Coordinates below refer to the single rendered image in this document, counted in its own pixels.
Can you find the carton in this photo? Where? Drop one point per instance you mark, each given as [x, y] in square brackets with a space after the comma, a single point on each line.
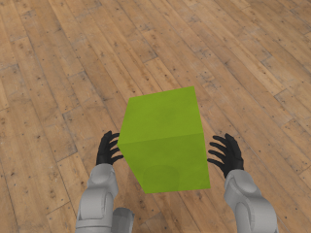
[162, 141]

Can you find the robot right hand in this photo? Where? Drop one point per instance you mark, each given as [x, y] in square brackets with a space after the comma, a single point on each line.
[232, 157]

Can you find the robot right forearm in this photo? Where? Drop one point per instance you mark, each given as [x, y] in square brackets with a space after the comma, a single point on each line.
[253, 213]

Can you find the robot left forearm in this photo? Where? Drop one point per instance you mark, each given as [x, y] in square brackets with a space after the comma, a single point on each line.
[95, 212]

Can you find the robot left thigh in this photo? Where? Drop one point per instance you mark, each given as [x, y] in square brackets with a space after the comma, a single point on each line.
[122, 220]

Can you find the robot left hand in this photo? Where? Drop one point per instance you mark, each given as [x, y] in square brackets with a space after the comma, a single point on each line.
[104, 151]

